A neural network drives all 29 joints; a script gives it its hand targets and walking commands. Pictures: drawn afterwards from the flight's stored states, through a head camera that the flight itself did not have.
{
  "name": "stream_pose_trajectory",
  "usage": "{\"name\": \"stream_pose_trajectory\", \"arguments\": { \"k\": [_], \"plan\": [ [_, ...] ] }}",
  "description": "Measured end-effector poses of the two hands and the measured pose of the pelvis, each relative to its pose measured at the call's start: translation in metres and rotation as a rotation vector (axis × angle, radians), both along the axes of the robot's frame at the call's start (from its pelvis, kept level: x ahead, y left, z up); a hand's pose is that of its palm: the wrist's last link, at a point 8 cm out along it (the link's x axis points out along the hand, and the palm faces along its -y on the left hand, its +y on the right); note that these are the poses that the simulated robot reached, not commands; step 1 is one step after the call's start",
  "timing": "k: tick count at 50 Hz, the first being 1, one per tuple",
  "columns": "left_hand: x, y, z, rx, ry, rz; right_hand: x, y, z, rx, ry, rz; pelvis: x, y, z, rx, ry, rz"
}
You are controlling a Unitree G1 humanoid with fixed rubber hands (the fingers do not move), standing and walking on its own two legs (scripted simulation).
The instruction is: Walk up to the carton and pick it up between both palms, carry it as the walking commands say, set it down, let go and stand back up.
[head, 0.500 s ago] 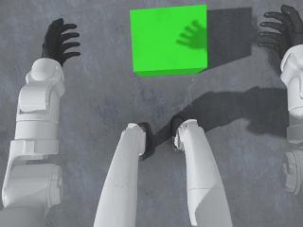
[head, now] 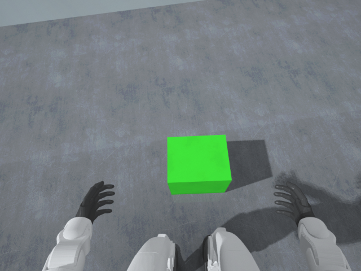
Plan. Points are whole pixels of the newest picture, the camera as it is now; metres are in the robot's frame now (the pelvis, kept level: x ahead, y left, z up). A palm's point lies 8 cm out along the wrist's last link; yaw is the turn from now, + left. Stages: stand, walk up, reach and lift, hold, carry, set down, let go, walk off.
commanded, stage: let go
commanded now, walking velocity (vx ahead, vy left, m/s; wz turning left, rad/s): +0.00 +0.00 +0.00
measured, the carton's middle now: (197, 166) +0.53 -0.04 -0.62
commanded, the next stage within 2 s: stand in 0.56 s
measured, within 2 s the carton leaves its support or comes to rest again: neither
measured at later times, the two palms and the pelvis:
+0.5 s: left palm (79, 230) +0.19 +0.24 -0.04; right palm (309, 234) +0.18 -0.25 -0.06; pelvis +0.02 +0.00 +0.01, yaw +0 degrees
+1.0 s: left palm (75, 217) +0.21 +0.26 -0.06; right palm (322, 225) +0.20 -0.28 -0.06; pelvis +0.07 +0.01 +0.01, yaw +0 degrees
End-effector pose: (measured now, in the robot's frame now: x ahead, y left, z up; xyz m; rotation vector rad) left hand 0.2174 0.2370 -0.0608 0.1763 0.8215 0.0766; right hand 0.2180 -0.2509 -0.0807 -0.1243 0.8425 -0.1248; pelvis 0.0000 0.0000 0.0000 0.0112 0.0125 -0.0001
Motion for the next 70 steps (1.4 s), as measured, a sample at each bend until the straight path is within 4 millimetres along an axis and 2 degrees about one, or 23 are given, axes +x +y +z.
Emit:
{"name": "stream_pose_trajectory", "arguments": {
  "k": [5, 10, 27, 33, 40, 46, 53, 60, 70],
  "plan": [
    [-0.024, 0.003, 0.006, -0.002, 0.021, 0.021, -0.025, -0.003, 0.006, 0.000, 0.029, -0.012, 0.013, -0.001, 0.008, 0.001, -0.060, 0.001],
    [-0.032, 0.001, 0.012, -0.004, 0.016, 0.017, -0.034, -0.004, 0.012, 0.002, 0.020, -0.012, 0.020, -0.003, 0.011, 0.003, -0.107, 0.001],
    [-0.033, 0.001, 0.023, 0.023, -0.034, -0.017, -0.038, 0.005, 0.019, 0.007, -0.008, 0.001, 0.018, -0.002, 0.012, 0.003, -0.194, 0.000],
    [-0.036, 0.012, 0.018, 0.079, -0.030, 0.016, -0.035, -0.007, 0.027, -0.045, -0.051, -0.011, 0.027, 0.000, 0.014, 0.000, -0.120, 0.003],
    [-0.019, 0.023, 0.011, 0.083, -0.038, 0.026, -0.044, -0.023, 0.026, -0.124, -0.016, -0.013, 0.048, 0.006, 0.013, -0.009, -0.078, 0.002],
    [-0.005, 0.025, 0.004, 0.082, -0.013, 0.028, -0.030, -0.026, 0.023, -0.143, 0.006, -0.016, 0.067, 0.007, 0.013, -0.010, -0.050, 0.003],
    [-0.004, 0.029, -0.006, 0.083, 0.039, 0.042, -0.013, -0.024, 0.025, -0.154, -0.006, -0.016, 0.078, 0.009, 0.013, -0.013, -0.035, 0.004],
    [-0.010, 0.031, -0.010, 0.083, 0.058, 0.051, -0.007, -0.023, 0.028, -0.160, -0.030, -0.019, 0.077, 0.010, 0.013, -0.014, -0.036, 0.004],
    [-0.020, 0.030, -0.006, 0.089, 0.026, 0.055, -0.018, -0.026, 0.029, -0.157, -0.054, -0.025, 0.066, 0.008, 0.013, -0.011, -0.052, 0.004]
  ]
}}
